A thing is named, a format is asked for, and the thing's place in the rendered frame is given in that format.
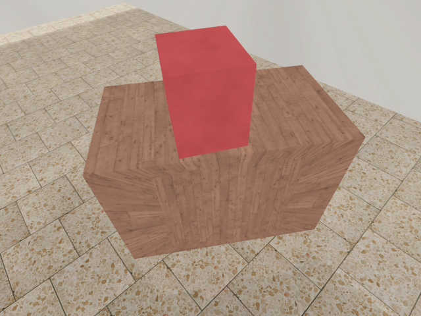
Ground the pedestal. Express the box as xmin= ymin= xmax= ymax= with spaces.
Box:
xmin=82 ymin=65 xmax=365 ymax=259

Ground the carton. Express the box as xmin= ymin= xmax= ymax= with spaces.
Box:
xmin=155 ymin=26 xmax=257 ymax=159

